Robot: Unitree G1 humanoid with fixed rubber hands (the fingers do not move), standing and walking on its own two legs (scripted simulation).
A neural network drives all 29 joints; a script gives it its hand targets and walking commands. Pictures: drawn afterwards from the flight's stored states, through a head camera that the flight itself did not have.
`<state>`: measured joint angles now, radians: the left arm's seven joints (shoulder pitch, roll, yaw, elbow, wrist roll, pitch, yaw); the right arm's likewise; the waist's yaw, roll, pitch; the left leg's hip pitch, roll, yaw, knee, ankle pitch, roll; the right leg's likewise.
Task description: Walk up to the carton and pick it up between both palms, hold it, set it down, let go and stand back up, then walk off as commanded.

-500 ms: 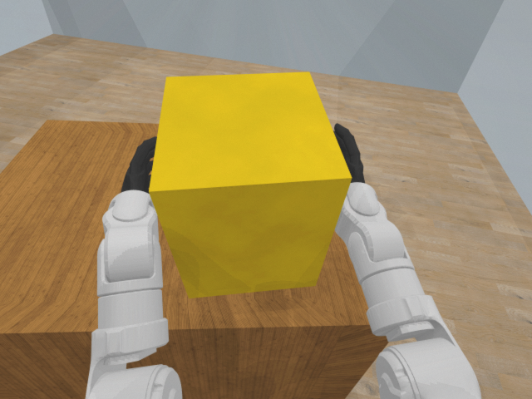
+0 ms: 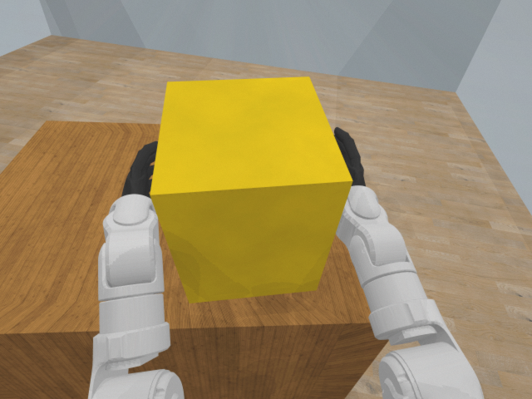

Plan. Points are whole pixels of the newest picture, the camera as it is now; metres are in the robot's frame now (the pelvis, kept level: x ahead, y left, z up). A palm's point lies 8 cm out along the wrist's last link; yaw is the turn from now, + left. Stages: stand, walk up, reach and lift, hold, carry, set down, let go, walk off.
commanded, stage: hold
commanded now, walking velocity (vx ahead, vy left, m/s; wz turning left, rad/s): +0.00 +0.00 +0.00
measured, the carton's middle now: (247, 193) +0.37 +0.00 +0.16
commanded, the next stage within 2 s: none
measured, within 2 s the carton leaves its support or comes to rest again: neither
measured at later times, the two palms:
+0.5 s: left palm (138, 194) +0.36 +0.15 +0.17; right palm (344, 178) +0.37 -0.14 +0.19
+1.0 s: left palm (139, 195) +0.36 +0.15 +0.17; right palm (347, 180) +0.36 -0.14 +0.19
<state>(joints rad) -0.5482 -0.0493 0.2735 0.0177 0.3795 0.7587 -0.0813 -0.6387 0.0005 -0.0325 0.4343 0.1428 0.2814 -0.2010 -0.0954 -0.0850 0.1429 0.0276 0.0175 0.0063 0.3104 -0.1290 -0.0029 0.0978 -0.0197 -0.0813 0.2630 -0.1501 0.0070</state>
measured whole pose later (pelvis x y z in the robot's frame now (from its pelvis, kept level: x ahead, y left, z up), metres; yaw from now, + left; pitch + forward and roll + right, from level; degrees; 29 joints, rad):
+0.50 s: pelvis +0.01 +0.00 +0.00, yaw +0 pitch -11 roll -1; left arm -0.53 -0.04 0.27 0.02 0.37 0.74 -0.07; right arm -0.64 0.00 -0.02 0.45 0.15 0.26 -0.20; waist -0.10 -0.09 0.12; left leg 0.02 0.02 0.00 0.32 -0.14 0.00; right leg 0.10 -0.02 -0.09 0.26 -0.16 0.01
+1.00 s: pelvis +0.00 +0.00 +0.00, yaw +0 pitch -11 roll -1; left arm -0.57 -0.04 0.28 0.04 0.36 0.74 -0.07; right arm -0.65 0.01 -0.05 0.44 0.13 0.27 -0.20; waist -0.09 -0.09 0.12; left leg 0.00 0.02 0.01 0.31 -0.12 -0.01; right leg 0.07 -0.02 -0.09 0.27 -0.15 0.00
